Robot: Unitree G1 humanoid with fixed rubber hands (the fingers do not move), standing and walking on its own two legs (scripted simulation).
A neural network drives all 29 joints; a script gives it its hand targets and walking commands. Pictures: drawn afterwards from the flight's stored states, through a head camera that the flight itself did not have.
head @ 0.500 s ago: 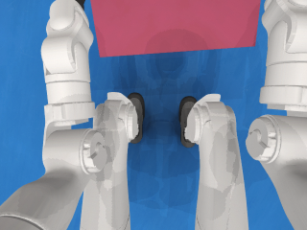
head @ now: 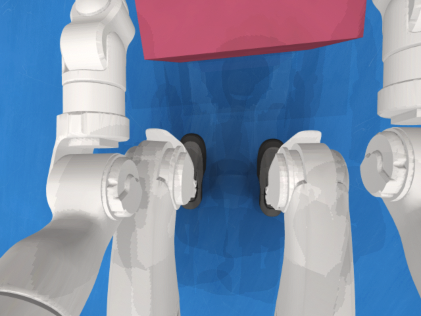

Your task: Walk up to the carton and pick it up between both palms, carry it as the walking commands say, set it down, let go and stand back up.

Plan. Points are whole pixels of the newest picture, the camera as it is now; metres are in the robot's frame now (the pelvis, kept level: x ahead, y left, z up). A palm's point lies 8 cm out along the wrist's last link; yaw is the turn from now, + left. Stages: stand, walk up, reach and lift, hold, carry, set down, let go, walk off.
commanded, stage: set down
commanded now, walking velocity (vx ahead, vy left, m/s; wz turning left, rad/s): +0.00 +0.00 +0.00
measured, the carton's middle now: out of the picture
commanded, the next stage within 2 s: none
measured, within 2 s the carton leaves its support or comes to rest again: rests again in 1.02 s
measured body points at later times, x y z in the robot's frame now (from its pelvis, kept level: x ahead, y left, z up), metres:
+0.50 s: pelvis +0.02 +0.00 -0.05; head +0.39 -0.03 +0.18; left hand +0.60 +0.16 -0.20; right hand +0.60 -0.19 -0.22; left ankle +0.14 +0.11 -0.39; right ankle +0.13 -0.11 -0.39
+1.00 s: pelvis +0.02 +0.00 -0.07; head +0.39 -0.02 +0.16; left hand +0.60 +0.15 -0.23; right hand +0.61 -0.20 -0.23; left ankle +0.14 +0.11 -0.39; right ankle +0.13 -0.11 -0.39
